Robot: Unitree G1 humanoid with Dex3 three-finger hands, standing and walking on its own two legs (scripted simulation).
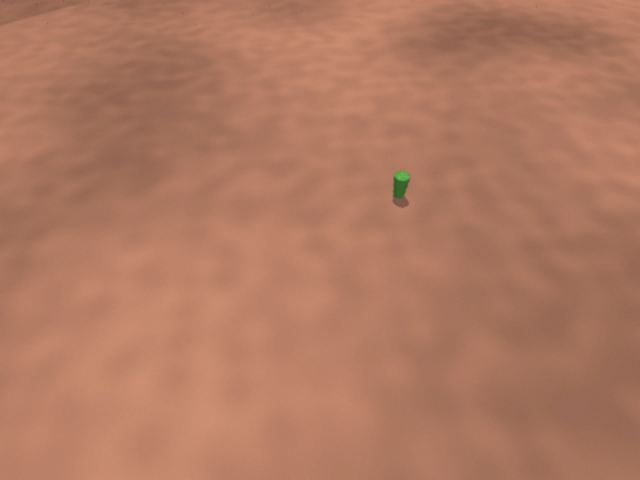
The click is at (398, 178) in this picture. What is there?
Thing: tapered cup
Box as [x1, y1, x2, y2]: [393, 171, 409, 198]
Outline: 404,171 398,171 394,174 393,192 394,196 397,198 402,197 409,180 409,174
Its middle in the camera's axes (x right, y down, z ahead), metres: +0.39 -0.26 +1.83
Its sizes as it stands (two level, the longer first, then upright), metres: 0.075 0.075 0.121
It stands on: the floor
